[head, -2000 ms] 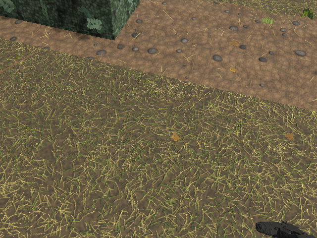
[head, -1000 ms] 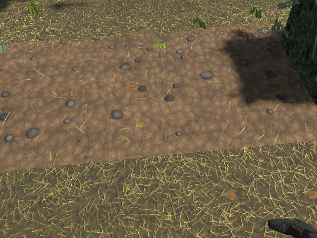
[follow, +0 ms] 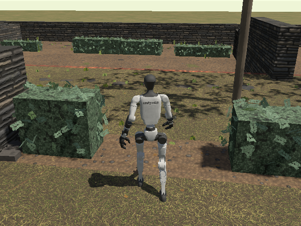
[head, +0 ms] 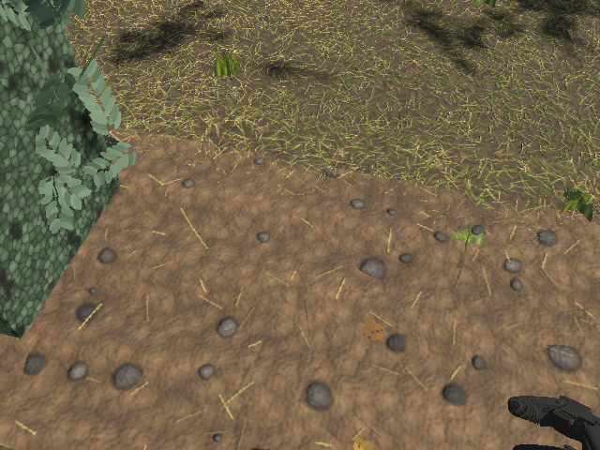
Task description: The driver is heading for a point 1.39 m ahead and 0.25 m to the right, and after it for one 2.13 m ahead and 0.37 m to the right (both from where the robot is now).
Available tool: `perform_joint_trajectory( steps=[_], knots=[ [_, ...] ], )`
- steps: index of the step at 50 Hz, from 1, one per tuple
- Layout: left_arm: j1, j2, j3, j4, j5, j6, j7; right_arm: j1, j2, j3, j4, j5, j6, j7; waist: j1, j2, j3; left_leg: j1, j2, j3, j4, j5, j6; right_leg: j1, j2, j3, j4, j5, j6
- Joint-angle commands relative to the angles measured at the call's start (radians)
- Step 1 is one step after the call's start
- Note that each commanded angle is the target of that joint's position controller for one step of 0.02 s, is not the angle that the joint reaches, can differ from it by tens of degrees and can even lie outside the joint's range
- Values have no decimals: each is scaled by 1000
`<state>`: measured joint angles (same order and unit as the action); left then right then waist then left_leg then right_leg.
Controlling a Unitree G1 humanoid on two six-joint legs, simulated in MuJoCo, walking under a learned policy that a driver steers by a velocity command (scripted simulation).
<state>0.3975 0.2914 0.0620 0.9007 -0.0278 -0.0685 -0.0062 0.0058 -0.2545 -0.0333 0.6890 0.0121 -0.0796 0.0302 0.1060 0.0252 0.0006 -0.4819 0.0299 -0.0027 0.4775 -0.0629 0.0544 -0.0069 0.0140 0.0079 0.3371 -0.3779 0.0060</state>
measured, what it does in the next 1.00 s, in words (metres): walks ahead, turning right: right foot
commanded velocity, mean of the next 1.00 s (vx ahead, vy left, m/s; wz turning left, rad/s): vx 0.50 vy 0.00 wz -0.30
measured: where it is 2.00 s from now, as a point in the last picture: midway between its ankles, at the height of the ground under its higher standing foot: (411, 226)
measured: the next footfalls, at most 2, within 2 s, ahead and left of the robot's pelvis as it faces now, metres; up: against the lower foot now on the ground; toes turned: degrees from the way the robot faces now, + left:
right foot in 0.56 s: +0.43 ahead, -0.15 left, +0.00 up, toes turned -15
left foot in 1.08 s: +0.78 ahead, -0.05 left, +0.00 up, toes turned -19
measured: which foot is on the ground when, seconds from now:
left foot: down 0.00-0.58, up 0.60-1.00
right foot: down 0.00-0.02, up 0.04-0.54, down 0.56-1.00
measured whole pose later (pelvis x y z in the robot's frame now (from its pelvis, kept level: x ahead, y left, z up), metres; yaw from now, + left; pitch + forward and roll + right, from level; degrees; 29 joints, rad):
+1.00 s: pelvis +0.53 -0.08 +0.01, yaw -21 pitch +3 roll -1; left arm 0.32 0.28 0.06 0.77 -0.01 -0.06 0.00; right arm 0.09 -0.27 -0.04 0.73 0.01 -0.09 0.03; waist 0.07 0.04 0.00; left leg -0.60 0.05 -0.02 0.55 0.04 0.01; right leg -0.03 0.09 0.08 0.32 -0.33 -0.06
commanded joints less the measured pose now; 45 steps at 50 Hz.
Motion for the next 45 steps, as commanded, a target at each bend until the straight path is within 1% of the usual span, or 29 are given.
perform_joint_trajectory(
  steps=[1, 2, 3, 4, 5, 6, 7, 9, 11, 14, 17, 20, 23, 25, 26, 27, 28, 29, 30, 31, 32, 33, 34, 35, 36, 38, 40, 42, 45],
  knots=[
    [-62, 106, 5, -83, 24, -10, 10, 361, -241, -86, 21, -18, -10, -19, -236, 7, -256, 604, 169, -182, 11, 53, 119, -272, -126, 25, 467, 488, -81],
    [47, 14, -22, -97, 20, -31, 7, 406, -302, -98, 42, -17, 2, -16, -187, 270, -352, 880, 365, -597, -85, -125, 266, -653, 23, -9, 781, -118, -23],
    [1, 111, -1, -86, 5, -44, 2, 418, -216, -77, 39, -2, 6, -13, -224, 186, -325, 855, 354, -676, -145, -268, 263, -771, -19, 94, 909, -200, -25],
    [-78, 146, 11, -112, -8, -51, -3, 353, -182, -63, 31, 0, 5, -14, -213, 132, -193, 740, 318, -541, -166, -250, 225, -826, -66, 80, 928, -112, -33],
    [-119, 134, 9, -115, -5, -48, 1, 288, -159, -55, 21, -8, 4, -13, -185, 65, -126, 611, 278, -429, -190, -176, 200, -791, -106, 61, 894, -26, -31],
    [-138, 124, 11, -117, 6, -41, 3, 239, -133, -48, 18, -17, 1, -10, -158, 47, -72, 501, 250, -359, -226, -110, 188, -755, -130, 58, 843, 29, -25],
    [-122, 111, 13, -113, 7, -28, 4, 211, -110, -42, 18, -24, -6, -8, -126, 62, -53, 425, 226, -300, -259, -56, 177, -699, -151, 69, 816, 65, -23],
    [-102, 71, 8, -106, 2, -3, 7, 202, -109, -46, 34, -21, -23, -6, -100, 71, -37, 349, 217, -217, -313, -1, 177, -656, -156, 79, 782, 107, -13],
    [-136, 62, 9, -120, 4, 9, 10, 214, -127, -54, 56, -26, -33, -12, -98, 47, -11, 332, 218, -144, -343, 57, 176, -692, -152, 101, 730, 184, -1],
    [-192, 53, 9, -138, 8, 9, 3, 233, -141, -58, 81, -28, -33, -23, -109, 28, 5, 357, 203, -36, -354, 135, 150, -720, -136, 112, 592, 350, 4],
    [-284, 35, 0, -167, 9, 4, -13, 250, -155, -59, 98, -22, -30, -31, -143, 23, 34, 365, 184, 56, -366, 143, 118, -679, -120, 58, 432, 479, -7],
    [-380, 21, -10, -215, 8, 5, -31, 310, -173, -64, 131, -14, -17, -37, -183, 9, 68, 460, 215, 92, -350, 158, 110, -707, -111, 25, 336, 476, -26],
    [-435, 28, -9, -263, 6, 7, -51, 339, -188, -70, 151, -3, 7, -41, -190, 17, 80, 578, 250, 118, -282, 268, 92, -737, -92, -18, 287, 357, -55],
    [-410, 50, 2, -280, 7, 9, -61, 320, -213, -77, 145, 1, 23, -50, -155, 51, 42, 610, 254, 152, -174, 561, 68, -645, -43, -76, 275, 250, -88],
    [-355, 72, 15, -275, 9, 12, -62, 312, -229, -82, 140, 2, 31, -57, -120, 75, -2, 613, 250, 169, -77, 737, 55, -554, -4, -108, 279, 199, -108],
    [-228, 108, 38, -247, 7, 14, -59, 298, -235, -82, 134, 2, 41, -64, -47, 72, -71, 578, 226, 194, 93, 824, 33, -384, 39, -126, 237, 214, -136],
    [-58, 177, 73, -206, 5, 18, -44, 298, -225, -76, 121, -1, 40, -71, 33, 33, -159, 409, 187, 207, 334, 692, -5, -94, 27, -52, 194, 273, -182],
    [24, 296, 102, -195, 5, 25, -23, 363, -117, -41, 70, -32, 16, -59, -4, -195, -266, -33, 50, 200, 715, 21, -69, 304, -231, 407, 186, 249, -333],
    [27, 278, 87, -219, 4, 17, -24, 340, -102, -25, 53, -25, -29, -41, -10, -213, -409, -243, -85, -21, 909, -525, -82, 448, -367, 831, 16, 180, -447],
    [13, 212, 67, -216, 13, 12, -24, 235, -166, -44, 26, 16, -55, -25, 25, -141, -319, -349, -19, -102, 934, -461, -61, 401, -330, 695, -10, 177, -388],
    [-37, 174, 58, -220, 10, 8, -22, 192, -160, -39, 11, 24, -68, -23, -2, -96, -200, -354, 23, -84, 863, -376, -43, 253, -286, 547, -14, 224, -347],
    [-107, 148, 49, -233, 10, 7, -20, 187, -153, -41, 18, 4, -69, -30, -51, -33, -119, -300, 60, -76, 767, -319, -46, 91, -243, 446, -29, 300, -315],
    [-160, 114, 37, -251, 17, 7, -18, 195, -168, -52, 23, -13, -58, -37, -89, -44, -78, -223, 85, -74, 700, -284, -54, -34, -210, 379, -54, 384, -299],
    [-185, 108, 35, -266, 25, 7, -16, 212, -165, -55, 21, -18, -44, -36, -117, -67, -65, -168, 91, -76, 671, -263, -64, -113, -193, 362, -80, 415, -301],
    [-194, 107, 35, -269, 25, 4, -13, 233, -150, -54, 24, -21, -31, -36, -131, -72, -65, -145, 94, -64, 640, -248, -78, -156, -187, 336, -97, 456, -308],
    [-179, 122, 37, -258, 23, -4, -4, 223, -123, -47, 21, -25, -15, -37, -134, -76, -50, -135, 90, -42, 553, -171, -105, -217, -168, 261, -119, 526, -304],
    [-149, 129, 38, -239, 20, -5, 6, 153, -100, -36, 3, -27, -13, -37, -108, -84, -28, -132, 84, -32, 406, -34, -117, -238, -140, 201, -127, 536, -275],
    [-120, 131, 37, -222, 17, -3, 10, 82, -83, -27, -10, -22, -19, -29, -74, -95, -18, -86, 60, -22, 248, 110, -112, -246, -111, 158, -122, 477, -239],
    [-74, 146, 37, -196, 15, -5, 8, 8, -89, -23, -25, -3, -26, -14, -32, -111, 4, -70, 41, -17, 126, 211, -95, -191, -151, 176, -127, 353, -228]
  ],
)
Velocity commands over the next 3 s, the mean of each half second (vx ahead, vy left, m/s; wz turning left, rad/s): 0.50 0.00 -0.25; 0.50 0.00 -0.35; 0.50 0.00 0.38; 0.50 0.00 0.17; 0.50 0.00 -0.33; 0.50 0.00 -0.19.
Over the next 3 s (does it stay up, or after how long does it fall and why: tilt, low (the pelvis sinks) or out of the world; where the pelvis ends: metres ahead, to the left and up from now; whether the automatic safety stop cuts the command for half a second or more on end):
stays up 1.60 -0.29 0.01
